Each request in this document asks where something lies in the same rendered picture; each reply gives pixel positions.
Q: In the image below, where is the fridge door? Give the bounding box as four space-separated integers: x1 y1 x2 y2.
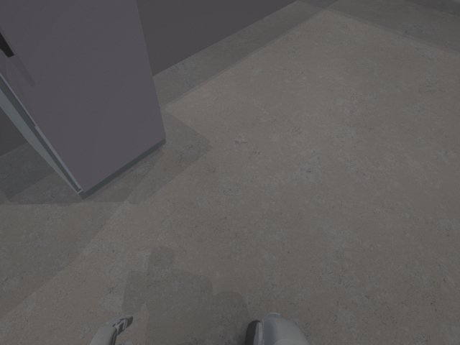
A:
0 0 166 192

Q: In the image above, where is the robot right foot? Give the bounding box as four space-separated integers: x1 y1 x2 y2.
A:
245 320 260 345

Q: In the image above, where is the handle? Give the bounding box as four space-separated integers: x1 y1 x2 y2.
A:
0 33 14 58

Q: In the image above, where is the left robot hand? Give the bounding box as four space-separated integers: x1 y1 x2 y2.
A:
89 315 133 345

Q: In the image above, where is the right robot thigh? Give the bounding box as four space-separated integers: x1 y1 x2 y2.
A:
255 317 311 345

